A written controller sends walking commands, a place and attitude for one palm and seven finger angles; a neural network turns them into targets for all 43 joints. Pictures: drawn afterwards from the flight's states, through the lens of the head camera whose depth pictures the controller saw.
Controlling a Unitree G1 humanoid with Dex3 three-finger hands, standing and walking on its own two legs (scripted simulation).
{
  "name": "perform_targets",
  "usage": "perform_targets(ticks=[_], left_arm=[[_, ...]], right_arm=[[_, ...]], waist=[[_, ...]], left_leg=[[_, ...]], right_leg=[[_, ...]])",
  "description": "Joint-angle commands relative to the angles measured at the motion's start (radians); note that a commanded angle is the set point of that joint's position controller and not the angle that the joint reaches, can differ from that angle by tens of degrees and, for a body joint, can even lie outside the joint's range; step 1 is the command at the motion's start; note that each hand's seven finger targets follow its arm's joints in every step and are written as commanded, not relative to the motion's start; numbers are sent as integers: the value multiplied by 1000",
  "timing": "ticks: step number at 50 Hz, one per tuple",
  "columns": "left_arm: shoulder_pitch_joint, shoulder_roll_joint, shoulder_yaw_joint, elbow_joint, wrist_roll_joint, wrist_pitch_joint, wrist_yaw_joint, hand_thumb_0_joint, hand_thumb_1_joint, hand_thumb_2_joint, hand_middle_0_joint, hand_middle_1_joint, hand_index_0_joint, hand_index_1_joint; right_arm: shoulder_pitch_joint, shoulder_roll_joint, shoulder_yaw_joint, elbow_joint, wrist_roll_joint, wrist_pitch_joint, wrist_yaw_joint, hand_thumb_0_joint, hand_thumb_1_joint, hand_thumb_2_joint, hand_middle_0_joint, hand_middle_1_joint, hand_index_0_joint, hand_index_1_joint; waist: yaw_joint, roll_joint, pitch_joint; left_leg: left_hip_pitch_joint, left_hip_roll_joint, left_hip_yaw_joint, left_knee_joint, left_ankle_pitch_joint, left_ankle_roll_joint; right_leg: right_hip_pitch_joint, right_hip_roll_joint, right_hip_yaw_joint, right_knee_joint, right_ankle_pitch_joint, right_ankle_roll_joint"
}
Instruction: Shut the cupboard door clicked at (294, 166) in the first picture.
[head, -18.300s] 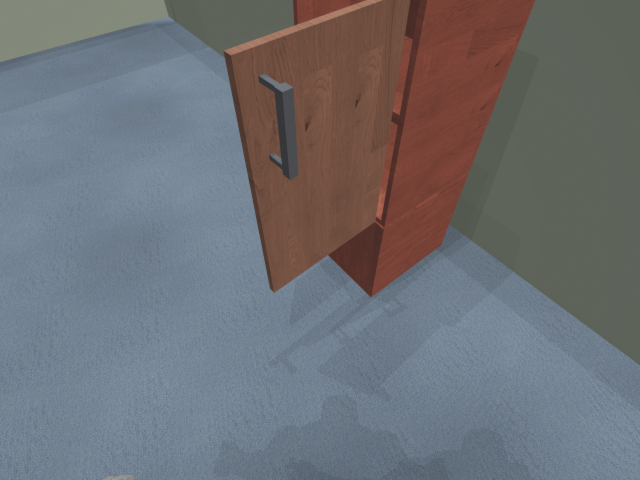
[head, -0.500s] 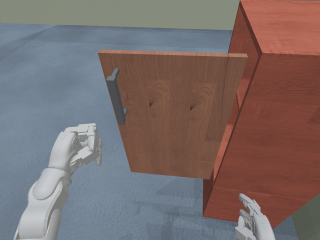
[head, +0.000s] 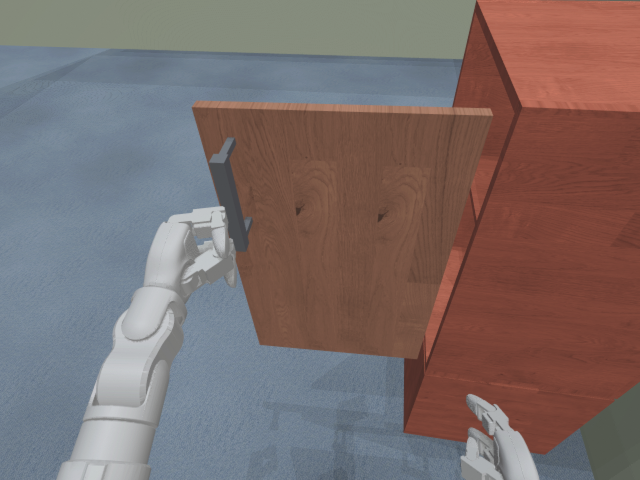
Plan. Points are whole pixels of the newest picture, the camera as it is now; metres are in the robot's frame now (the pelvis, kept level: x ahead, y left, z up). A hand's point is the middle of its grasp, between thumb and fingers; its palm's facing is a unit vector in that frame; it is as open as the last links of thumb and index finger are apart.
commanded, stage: bring the fist close to the handle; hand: left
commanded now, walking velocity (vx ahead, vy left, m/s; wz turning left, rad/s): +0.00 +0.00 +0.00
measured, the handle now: (235, 197) +0.45 +0.15 +0.14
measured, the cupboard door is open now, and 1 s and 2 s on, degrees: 92 89 78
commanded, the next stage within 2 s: push the door shut along its arc in 0.46 s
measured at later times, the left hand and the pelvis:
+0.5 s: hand (245, 255) +0.33 +0.11 +0.14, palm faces -0.04 -1.00 -0.03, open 3.1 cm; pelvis +0.00 +0.00 +0.00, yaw -1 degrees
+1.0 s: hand (253, 218) +0.39 +0.12 +0.15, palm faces -0.12 -0.99 -0.06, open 3.1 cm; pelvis +0.00 +0.00 +0.00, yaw +0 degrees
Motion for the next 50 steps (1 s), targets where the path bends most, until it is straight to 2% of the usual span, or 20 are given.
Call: perform_targets(ticks=[1, 3, 5, 8, 13, 19, 22, 25, 26, 28, 31, 34, 35, 36, 37, 39, 40, 43, 47, 50], left_arm=[[-304, 84, 22, -241, 1, -34, 11, 0, 900, 900, -1300, -1500, -1300, -1500], [-395, 93, 28, -290, -2, -70, 27, 0, 900, 900, -1300, -1500, -1300, -1500], [-345, 166, 108, -281, -6, -104, 48, 0, 900, 900, -1300, -1500, -1300, -1500], [-334, 115, 74, -207, 3, -120, 57, 0, 900, 900, -1300, -1500, -1300, -1500], [-317, 58, 2, -102, 26, -62, 47, 0, 900, 900, -1300, -1500, -1300, -1500], [-396, 103, 38, -255, 5, -99, 47, 0, 900, 900, -1300, -1500, -1300, -1500], [-407, 149, 89, -202, 2, -129, 63, 0, 900, 900, -1300, -1500, -1300, -1500], [-365, 161, 103, -131, 16, -123, 69, 0, 900, 900, -1300, -1500, -1300, -1500], [-360, 107, 56, -118, 18, -111, 63, 0, 900, 900, -1300, -1500, -1300, -1500], [-377, 79, 16, -88, 23, -90, 51, 0, 900, 900, -1300, -1500, -1300, -1500], [-431, 78, -6, -82, 17, -78, 21, 0, 900, 900, -1300, -1500, -1300, -1500], [-556, 124, 20, -83, 1, -99, -5, 0, 900, 900, -1300, -1500, -1300, -1500], [-579, 173, 59, -65, -3, -111, -3, 0, 900, 900, -1300, -1500, -1300, -1500], [-632, 136, 25, -60, -8, -123, -10, 0, 900, 900, -1300, -1500, -1300, -1500], [-658, 179, 69, -28, -11, -133, -6, 0, 900, 900, -1300, -1500, -1300, -1500], [-699, 154, 46, 31, -12, -148, -13, 0, 900, 900, -1300, -1500, -1300, -1500], [-693, 196, 81, 72, -8, -151, -11, 0, 900, 900, -1300, -1500, -1300, -1500], [-719, 149, 37, 181, 2, -146, -31, 0, 900, 900, -1300, -1500, -1300, -1500], [-740, 171, 62, 267, 4, -145, -57, 0, 900, 900, -1300, -1500, -1300, -1500], [-781, 142, 30, 303, 2, -169, -84, 0, 900, 900, -1300, -1500, -1300, -1500]], right_arm=[[-119, -101, -54, -190, 1, -36, -4, 0, -900, -900, 200, 300, 200, 300], [-117, -94, -54, -189, -5, -38, -4, 0, -900, -900, 200, 300, 200, 300], [-109, -98, -55, -186, -12, -37, -3, 0, -900, -900, 200, 300, 200, 300], [-109, -90, -49, -171, -7, -28, 3, 0, -900, -900, 200, 300, 200, 300], [-106, -100, -56, -172, 8, -1, 7, 0, -900, -900, 200, 300, 200, 300], [-115, -97, -60, -194, -2, -9, -2, 0, -900, -900, 200, 300, 200, 300], [-114, -97, -54, -171, -6, -10, -5, 0, -900, -900, 200, 300, 200, 300], [-116, -99, -55, -163, -4, 1, -3, 0, -900, -900, 200, 300, 200, 300], [-120, -92, -50, -167, 0, 5, 1, 0, -900, -900, 200, 300, 200, 300], [-118, -95, -50, -166, 6, 10, 2, 0, -900, -900, 200, 300, 200, 300], [-109, -105, -54, -170, 8, 12, -1, 0, -900, -900, 200, 300, 200, 300], [-106, -111, -54, -170, 6, 12, -14, 0, -900, -900, 200, 300, 200, 300], [-104, -116, -54, -162, 4, 13, -19, 0, -900, -900, 200, 300, 200, 300], [-113, -110, -49, -162, 4, 10, -20, 0, -900, -900, 200, 300, 200, 300], [-105, -111, -49, -151, 4, 9, -23, 0, -900, -900, 200, 300, 200, 300], [-99, -110, -45, -140, 3, 8, -25, 0, -900, -900, 200, 300, 200, 300], [-89, -117, -49, -132, 2, 11, -25, 0, -900, -900, 200, 300, 200, 300], [-71, -116, -48, -125, 6, 18, -18, 0, -900, -900, 200, 300, 200, 300], [-30, -131, -63, -127, 4, 23, -12, 0, -900, -900, 200, 300, 200, 300], [-10, -136, -67, -125, 4, 24, -8, 0, -900, -900, 200, 300, 200, 300]], waist=[[2, -31, -250], [-1, -43, -306], [17, -93, -301], [7, -92, -230], [-11, -44, -126], [-4, -92, -286], [-4, -135, -231], [6, -85, -188], [-2, -46, -177], [-13, -24, -150], [-32, -44, -159], [-44, -105, -207], [-39, -113, -204], [-49, -92, -212], [-46, -109, -213], [-51, -86, -215], [-44, -86, -223], [-54, -38, -218], [-53, -94, -266], [-62, -105, -265]], left_leg=[[70, 41, -12, -52, 345, -23], [95, 44, -12, -47, 386, -24], [76, 50, -8, -49, 394, -24], [46, 46, 5, -61, 354, -23], [29, 46, 2, -76, 259, -23], [87, 44, 1, -65, 323, -17], [55, 45, 4, -73, 292, -12], [34, 41, 14, -76, 263, -14], [38, 39, 16, -79, 260, -15], [36, 39, 11, -80, 235, -18], [54, 41, 1, -74, 248, -13], [54, 38, -3, -67, 245, -5], [49, 40, -6, -68, 234, -6], [52, 36, -5, -70, 224, -4], [50, 38, -10, -71, 218, -4], [49, 35, -10, -70, 222, -5], [45, 36, -9, -68, 224, -5], [41, 34, -8, -66, 240, -10], [38, 35, -8, -56, 303, -7], [41, 35, -10, -52, 325, -5]], right_leg=[[123, -72, 38, -53, 355, 45], [150, -68, 41, -40, 394, 44], [176, -66, 41, -41, 414, 47], [149, -67, 45, -51, 395, 48], [72, -65, 45, -87, 271, 45], [160, -64, 51, -69, 354, 49], [151, -65, 58, -79, 333, 55], [140, -72, 68, -93, 301, 54], [122, -72, 66, -94, 295, 52], [95, -70, 63, -101, 259, 49], [83, -67, 57, -99, 275, 49], [104, -67, 65, -94, 282, 56], [108, -68, 67, -97, 259, 54], [100, -70, 71, -95, 245, 54], [99, -68, 67, -95, 232, 51], [92, -68, 69, -89, 237, 49], [97, -70, 71, -90, 235, 49], [70, -70, 65, -80, 258, 41], [91, -69, 59, -63, 338, 42], [83, -68, 52, -57, 364, 41]])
